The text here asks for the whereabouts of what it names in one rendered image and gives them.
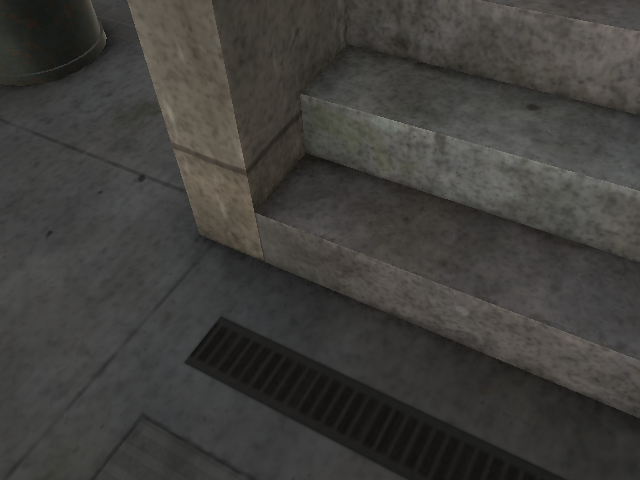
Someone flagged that stairs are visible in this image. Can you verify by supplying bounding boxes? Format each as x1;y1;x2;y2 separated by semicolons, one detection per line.
254;0;640;418

